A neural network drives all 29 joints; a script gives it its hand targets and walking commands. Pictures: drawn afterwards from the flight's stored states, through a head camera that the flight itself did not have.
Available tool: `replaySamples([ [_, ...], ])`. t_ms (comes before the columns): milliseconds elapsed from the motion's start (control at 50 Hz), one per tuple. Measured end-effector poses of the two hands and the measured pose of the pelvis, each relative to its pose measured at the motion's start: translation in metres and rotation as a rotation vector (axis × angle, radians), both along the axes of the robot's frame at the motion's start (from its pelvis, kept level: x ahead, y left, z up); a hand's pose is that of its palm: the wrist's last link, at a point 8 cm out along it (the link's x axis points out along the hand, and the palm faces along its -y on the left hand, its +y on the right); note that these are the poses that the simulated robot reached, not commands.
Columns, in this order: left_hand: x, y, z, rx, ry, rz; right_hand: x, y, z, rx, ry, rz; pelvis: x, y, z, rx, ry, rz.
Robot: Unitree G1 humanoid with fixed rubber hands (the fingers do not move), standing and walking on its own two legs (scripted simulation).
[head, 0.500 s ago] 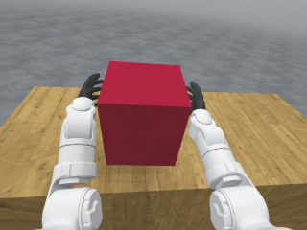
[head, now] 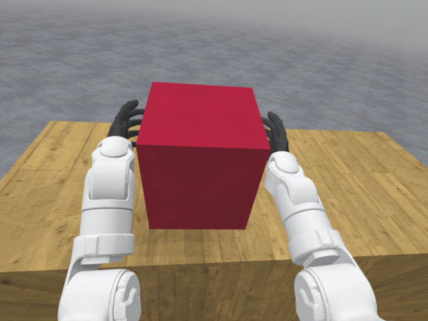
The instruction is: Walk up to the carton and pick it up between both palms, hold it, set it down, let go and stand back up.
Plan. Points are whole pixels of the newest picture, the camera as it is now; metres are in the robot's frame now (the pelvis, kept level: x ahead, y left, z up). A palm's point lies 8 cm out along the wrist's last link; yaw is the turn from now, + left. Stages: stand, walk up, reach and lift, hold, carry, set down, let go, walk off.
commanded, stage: hold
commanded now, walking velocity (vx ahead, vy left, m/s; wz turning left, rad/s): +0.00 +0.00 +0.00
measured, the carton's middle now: (200, 158) +0.39 +0.03 +0.17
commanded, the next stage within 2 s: none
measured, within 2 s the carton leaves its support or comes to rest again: neither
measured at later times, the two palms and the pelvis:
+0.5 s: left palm (117, 134) +0.35 +0.17 +0.24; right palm (276, 147) +0.37 -0.11 +0.22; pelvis +0.00 +0.00 +0.00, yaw +0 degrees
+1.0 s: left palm (117, 136) +0.36 +0.17 +0.23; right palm (274, 147) +0.37 -0.11 +0.21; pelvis +0.00 +0.00 +0.00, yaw +0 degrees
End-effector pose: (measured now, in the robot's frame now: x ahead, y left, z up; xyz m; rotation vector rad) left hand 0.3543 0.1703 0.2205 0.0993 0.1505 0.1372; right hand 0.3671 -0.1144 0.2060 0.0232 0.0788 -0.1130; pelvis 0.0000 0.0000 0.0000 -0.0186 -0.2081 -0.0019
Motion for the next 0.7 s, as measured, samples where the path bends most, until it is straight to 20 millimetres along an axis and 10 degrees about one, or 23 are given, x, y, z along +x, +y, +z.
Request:
replaySamples([
  [700,-0.006,0.005,0.018,0.008,-0.025,0.012,-0.002,0.005,0.018,-0.004,-0.017,0.016,0.002,0.0,0.0,0.0,0.008,0.0],
])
